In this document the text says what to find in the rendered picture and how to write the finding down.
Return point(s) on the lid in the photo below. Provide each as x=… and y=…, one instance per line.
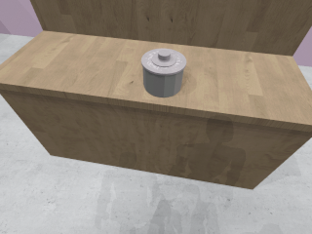
x=172, y=66

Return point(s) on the pot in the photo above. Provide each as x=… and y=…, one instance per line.
x=162, y=86

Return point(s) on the table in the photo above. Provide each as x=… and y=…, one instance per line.
x=244, y=107

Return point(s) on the knob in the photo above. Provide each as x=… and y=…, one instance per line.
x=164, y=55

